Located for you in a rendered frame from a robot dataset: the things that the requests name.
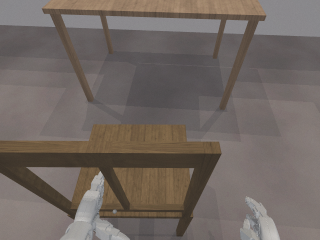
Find right robot hand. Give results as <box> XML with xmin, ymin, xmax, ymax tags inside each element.
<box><xmin>240</xmin><ymin>196</ymin><xmax>280</xmax><ymax>240</ymax></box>

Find table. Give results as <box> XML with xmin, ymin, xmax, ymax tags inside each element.
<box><xmin>41</xmin><ymin>0</ymin><xmax>267</xmax><ymax>110</ymax></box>

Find chair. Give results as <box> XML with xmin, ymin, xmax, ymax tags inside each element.
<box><xmin>0</xmin><ymin>124</ymin><xmax>222</xmax><ymax>237</ymax></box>

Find robot left forearm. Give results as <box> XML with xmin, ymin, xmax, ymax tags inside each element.
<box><xmin>60</xmin><ymin>221</ymin><xmax>94</xmax><ymax>240</ymax></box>

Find left robot hand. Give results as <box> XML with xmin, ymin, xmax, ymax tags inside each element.
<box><xmin>74</xmin><ymin>171</ymin><xmax>130</xmax><ymax>240</ymax></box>

